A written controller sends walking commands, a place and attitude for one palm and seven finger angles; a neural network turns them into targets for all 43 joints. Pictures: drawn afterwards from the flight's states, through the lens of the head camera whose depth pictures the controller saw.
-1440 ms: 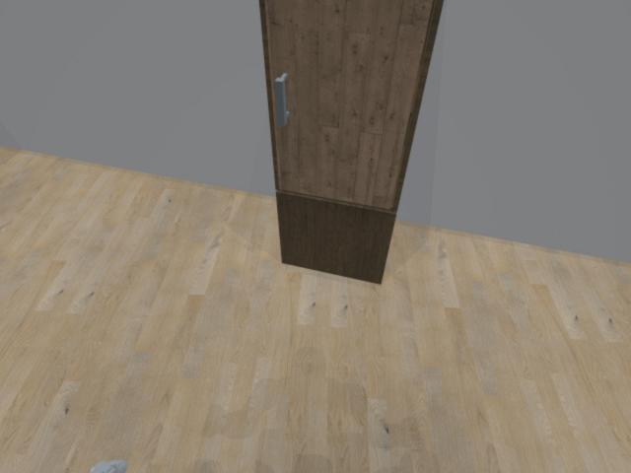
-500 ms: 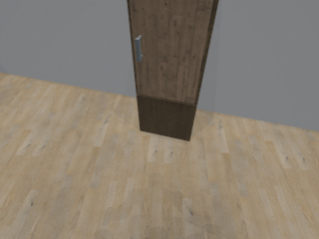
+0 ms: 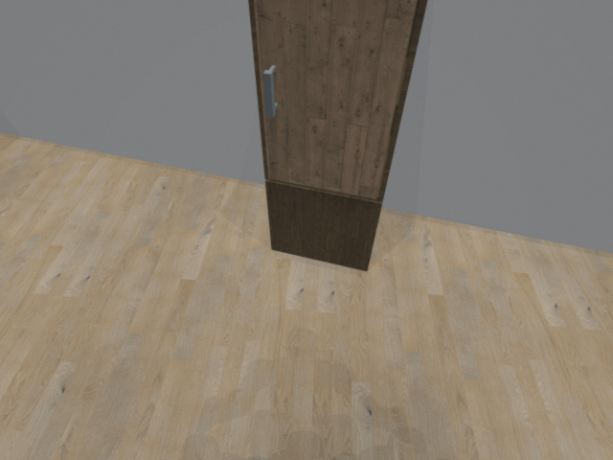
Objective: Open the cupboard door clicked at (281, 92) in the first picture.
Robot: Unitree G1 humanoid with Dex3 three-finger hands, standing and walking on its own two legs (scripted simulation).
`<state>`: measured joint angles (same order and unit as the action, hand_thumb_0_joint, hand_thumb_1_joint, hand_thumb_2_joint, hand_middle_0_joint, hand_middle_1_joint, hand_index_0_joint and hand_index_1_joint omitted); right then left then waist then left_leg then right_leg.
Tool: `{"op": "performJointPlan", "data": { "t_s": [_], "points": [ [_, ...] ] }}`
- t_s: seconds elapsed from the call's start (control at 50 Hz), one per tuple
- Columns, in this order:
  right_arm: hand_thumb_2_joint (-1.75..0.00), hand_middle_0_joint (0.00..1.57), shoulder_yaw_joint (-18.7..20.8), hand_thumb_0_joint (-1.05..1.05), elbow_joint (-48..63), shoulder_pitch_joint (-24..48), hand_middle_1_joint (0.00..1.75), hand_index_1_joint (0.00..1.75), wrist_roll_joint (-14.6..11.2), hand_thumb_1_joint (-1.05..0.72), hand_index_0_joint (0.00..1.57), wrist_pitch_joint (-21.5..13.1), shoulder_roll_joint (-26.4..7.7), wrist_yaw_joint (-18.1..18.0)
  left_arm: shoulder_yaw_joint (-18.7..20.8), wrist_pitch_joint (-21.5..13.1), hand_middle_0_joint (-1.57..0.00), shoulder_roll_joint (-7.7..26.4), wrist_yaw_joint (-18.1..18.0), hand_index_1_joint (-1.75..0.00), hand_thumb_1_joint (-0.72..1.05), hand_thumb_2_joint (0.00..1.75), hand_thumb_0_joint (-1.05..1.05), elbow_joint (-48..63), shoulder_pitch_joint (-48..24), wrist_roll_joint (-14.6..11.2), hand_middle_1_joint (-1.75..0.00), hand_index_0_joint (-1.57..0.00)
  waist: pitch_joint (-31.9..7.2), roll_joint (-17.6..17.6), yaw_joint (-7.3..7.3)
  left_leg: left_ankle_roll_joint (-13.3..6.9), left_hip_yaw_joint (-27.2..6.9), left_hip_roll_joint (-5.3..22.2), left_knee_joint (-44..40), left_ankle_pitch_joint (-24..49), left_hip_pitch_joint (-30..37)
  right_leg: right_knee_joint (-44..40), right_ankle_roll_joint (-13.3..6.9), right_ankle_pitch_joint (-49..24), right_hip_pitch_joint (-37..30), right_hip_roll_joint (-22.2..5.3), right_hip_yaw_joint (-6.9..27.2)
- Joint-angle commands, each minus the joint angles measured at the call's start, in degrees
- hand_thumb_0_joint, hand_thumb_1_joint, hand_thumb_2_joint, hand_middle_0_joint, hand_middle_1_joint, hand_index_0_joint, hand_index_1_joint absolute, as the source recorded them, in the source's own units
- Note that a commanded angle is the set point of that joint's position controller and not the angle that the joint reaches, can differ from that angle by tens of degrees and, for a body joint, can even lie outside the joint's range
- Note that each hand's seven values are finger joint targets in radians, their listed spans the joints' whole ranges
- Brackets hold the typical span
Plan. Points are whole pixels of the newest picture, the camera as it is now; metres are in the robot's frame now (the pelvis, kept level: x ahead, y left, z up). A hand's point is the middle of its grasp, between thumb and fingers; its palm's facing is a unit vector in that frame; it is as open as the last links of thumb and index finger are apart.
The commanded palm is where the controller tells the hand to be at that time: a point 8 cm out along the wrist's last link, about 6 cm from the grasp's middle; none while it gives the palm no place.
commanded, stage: turn to face it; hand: left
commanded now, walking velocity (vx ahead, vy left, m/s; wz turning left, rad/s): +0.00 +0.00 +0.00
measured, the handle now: (271, 91) +1.01 +0.15 -0.02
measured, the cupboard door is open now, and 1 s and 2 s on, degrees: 0 0 0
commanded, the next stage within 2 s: take the last steps up to it in 0.60 s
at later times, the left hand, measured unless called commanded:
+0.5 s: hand out of the picture +0.06 +0.21 -0.17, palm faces -0.10 -0.96 -0.26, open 7.4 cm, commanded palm none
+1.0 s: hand out of the picture +0.09 +0.21 -0.18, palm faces -0.16 -0.97 -0.19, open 7.4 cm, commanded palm none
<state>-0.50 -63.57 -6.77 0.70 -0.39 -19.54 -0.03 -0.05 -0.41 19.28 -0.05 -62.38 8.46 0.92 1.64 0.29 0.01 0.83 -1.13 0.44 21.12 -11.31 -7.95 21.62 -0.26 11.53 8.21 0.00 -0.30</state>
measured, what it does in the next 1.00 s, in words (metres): lifts its right foot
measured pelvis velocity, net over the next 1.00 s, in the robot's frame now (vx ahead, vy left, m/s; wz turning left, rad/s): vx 0.02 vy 0.03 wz -0.17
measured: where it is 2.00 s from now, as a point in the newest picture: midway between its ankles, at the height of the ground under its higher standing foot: (290, 421)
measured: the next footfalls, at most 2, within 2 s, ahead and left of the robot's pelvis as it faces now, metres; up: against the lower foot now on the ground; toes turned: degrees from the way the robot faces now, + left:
right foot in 1.18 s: +0.10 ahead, -0.10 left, +0.00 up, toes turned -18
left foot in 1.58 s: +0.37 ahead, +0.17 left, +0.00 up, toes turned +2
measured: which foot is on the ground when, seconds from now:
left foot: down 0.00-1.00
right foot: down 0.00-0.88, up 0.90-1.00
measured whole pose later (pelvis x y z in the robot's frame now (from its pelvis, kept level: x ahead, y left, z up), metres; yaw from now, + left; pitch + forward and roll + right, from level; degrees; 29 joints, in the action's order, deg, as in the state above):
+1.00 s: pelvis +0.02 +0.03 +0.00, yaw -10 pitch +0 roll -1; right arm 1.9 -62.4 -23.9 1.6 -1.3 -10.9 -0.8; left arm 3.3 1.8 11.1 0.6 -58.1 16.2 2.1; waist -2.3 0.3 2.2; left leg -2.6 6.5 1.5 26.4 -17.5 -9.4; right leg 53.9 -1.3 22.5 24.4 -0.7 -1.1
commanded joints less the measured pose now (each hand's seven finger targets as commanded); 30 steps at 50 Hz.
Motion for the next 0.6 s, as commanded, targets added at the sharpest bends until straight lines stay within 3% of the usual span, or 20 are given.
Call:
{"op": "performJointPlan", "data": {
  "t_s": [0.0, 0.16, 0.28, 0.38, 0.5, 0.58],
  "points": [
    [-0.90, 0.20, 2.41, 0.00, 3.77, 2.80, 0.30, 0.30, -0.28, -0.90, 0.20, -1.60, -11.70, -0.77, 2.16, -1.33, -0.20, 12.01, -0.60, -0.30, 0.90, 0.90, 0.00, 3.83, -2.19, -0.32, -0.30, -0.20, -4.02, 0.17, -0.20, -2.12, -4.90, 6.10, -3.09, 8.79, 0.87, -3.40, -1.53, -8.97, -1.28, -6.98, 6.10],
    [-0.90, 0.20, 2.67, 0.00, 3.77, 2.13, 0.30, 0.30, -0.20, -0.90, 0.20, -1.42, -11.67, -0.99, 2.46, -0.84, -0.20, 12.13, -0.43, -0.30, 0.90, 0.90, 0.00, 4.20, -2.76, -0.16, -0.30, -0.20, -1.85, -0.28, 0.03, -1.96, -4.00, 6.38, -3.04, 5.72, 0.64, -3.66, -1.66, -7.11, 1.00, -6.37, 7.27],
    [-0.90, 0.20, 1.90, 0.00, 4.25, -1.72, 0.30, 0.30, -0.10, -0.90, 0.20, -0.27, -5.12, -1.25, 1.80, 0.91, -0.20, 6.45, -0.68, -0.30, 0.90, 0.90, 0.00, 4.77, 0.62, -0.11, -0.30, -0.20, -2.53, -1.97, 0.27, -0.84, -1.04, 6.36, 0.68, 4.11, -0.41, -0.75, -1.18, -8.85, 3.39, -6.24, 9.16],
    [-0.90, 0.20, 2.51, 0.00, 5.61, -3.20, 0.30, 0.30, -0.09, -0.90, 0.20, 0.15, -4.10, -1.50, 2.20, 1.49, -0.20, 5.61, -0.67, -0.30, 0.90, 0.90, 0.00, 6.36, 2.37, 0.00, -0.30, -0.20, -2.67, -1.46, 0.27, -0.90, 0.08, 6.71, 3.17, 2.93, -1.46, 2.04, -1.54, -10.00, 5.73, -5.43, 10.55],
    [-0.90, 0.20, 3.48, 0.00, 6.81, -4.07, 0.30, 0.30, -0.11, -0.90, 0.20, 0.30, -3.40, -1.69, 2.76, 1.87, -0.20, 3.65, -0.51, -0.30, 0.90, 0.90, 0.00, 8.26, 3.76, 0.16, -0.30, -0.20, -1.13, 1.34, -0.01, -2.12, -0.88, 8.47, 2.47, -2.32, -3.71, 5.90, -1.32, -5.68, 9.48, -3.00, 9.90],
    [-0.90, 0.20, 4.11, 0.00, 7.44, -5.04, 0.30, 0.30, -0.14, -0.90, 0.20, 0.43, -1.95, -1.69, 3.20, 1.77, -0.20, 2.87, -0.51, -0.30, 0.90, 0.90, 0.00, 9.11, 4.85, 0.38, -0.30, -0.20, -1.89, -0.04, -0.06, -2.09, 0.34, 7.75, 5.10, -6.05, -5.37, 5.88, -1.93, -3.42, 10.30, -3.37, 12.09]
  ]
}}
